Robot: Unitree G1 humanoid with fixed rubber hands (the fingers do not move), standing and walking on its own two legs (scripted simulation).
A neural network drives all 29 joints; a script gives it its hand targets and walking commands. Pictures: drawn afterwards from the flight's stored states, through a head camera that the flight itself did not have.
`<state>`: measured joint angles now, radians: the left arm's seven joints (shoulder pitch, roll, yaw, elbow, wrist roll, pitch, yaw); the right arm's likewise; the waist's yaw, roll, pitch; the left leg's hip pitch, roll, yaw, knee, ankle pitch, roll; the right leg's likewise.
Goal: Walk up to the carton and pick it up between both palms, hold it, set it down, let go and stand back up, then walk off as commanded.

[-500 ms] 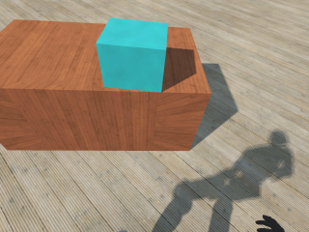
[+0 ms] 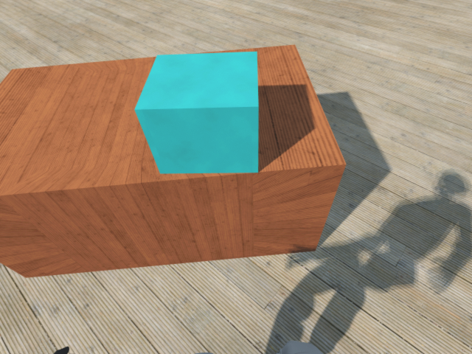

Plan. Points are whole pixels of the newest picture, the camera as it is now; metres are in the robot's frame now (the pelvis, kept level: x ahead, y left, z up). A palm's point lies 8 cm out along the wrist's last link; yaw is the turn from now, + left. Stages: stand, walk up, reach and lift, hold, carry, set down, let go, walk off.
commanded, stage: walk up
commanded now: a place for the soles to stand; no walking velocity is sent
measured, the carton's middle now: (207, 113) +0.75 +0.08 -0.05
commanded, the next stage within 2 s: none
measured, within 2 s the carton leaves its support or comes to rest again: neither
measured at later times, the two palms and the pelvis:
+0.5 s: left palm (7, 345) +0.18 +0.44 -0.11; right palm (371, 349) +0.14 -0.21 -0.08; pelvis +0.12 +0.11 +0.01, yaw -1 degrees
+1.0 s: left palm (47, 276) +0.30 +0.40 -0.10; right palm (342, 304) +0.22 -0.19 -0.11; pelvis +0.17 +0.12 +0.01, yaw -3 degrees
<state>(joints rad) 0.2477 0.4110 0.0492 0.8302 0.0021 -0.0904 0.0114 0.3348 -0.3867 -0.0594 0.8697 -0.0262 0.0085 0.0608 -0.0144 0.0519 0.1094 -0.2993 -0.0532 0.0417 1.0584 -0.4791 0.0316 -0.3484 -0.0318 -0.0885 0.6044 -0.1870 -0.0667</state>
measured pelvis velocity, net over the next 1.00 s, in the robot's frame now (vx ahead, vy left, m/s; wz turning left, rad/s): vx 0.17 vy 0.12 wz -0.06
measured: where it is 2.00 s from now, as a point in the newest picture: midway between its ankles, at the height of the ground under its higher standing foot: (235, 351)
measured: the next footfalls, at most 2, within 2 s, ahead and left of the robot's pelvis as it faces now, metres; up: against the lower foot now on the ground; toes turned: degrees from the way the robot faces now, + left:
left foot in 0.32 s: +0.21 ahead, +0.23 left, +0.00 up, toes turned +0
right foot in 0.74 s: +0.24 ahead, -0.01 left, +0.00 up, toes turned -6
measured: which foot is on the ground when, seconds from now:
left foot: up 0.00-0.30, down 0.32-1.00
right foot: down 0.00-0.34, up 0.36-0.72, down 0.74-1.00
